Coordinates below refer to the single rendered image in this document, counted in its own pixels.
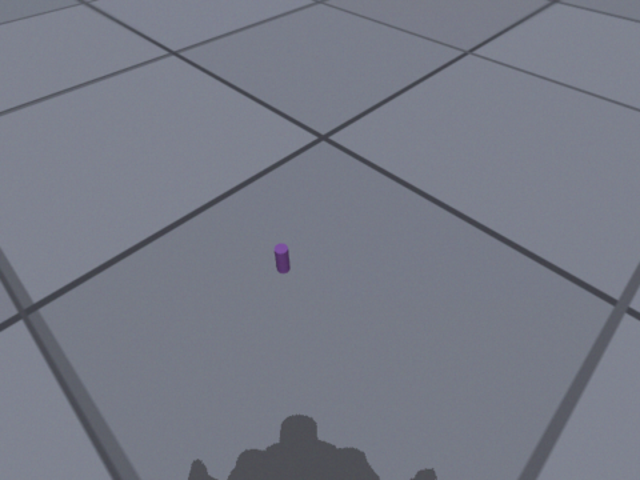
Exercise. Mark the can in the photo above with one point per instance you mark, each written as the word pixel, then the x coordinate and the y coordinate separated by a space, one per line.
pixel 282 258

